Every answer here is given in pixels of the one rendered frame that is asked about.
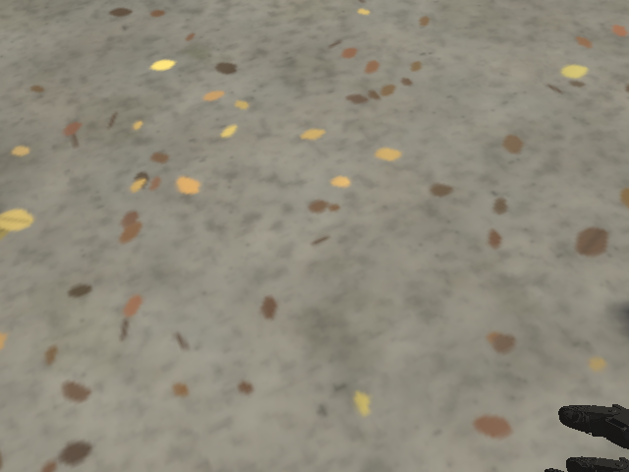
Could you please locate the robot right hand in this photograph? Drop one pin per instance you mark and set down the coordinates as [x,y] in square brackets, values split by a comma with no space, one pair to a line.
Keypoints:
[611,423]

